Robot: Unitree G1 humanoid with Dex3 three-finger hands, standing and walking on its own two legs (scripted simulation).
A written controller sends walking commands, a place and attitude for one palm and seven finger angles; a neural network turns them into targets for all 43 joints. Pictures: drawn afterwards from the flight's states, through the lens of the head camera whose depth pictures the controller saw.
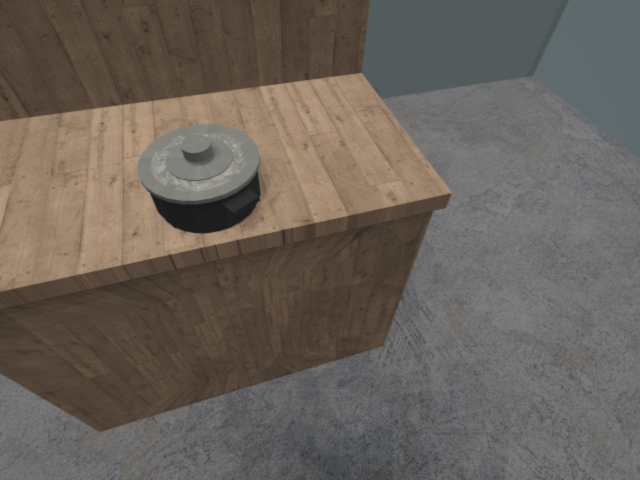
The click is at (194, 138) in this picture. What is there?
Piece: lid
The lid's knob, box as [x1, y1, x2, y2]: [181, 135, 212, 161]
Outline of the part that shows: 181,142 181,148 184,157 190,161 204,160 208,158 212,153 210,141 205,136 193,135 185,138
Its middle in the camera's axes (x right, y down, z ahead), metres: -0.20 -0.14 +0.61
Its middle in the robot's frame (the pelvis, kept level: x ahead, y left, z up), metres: +0.56 +0.23 +0.08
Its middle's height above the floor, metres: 0.86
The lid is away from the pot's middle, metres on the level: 0.00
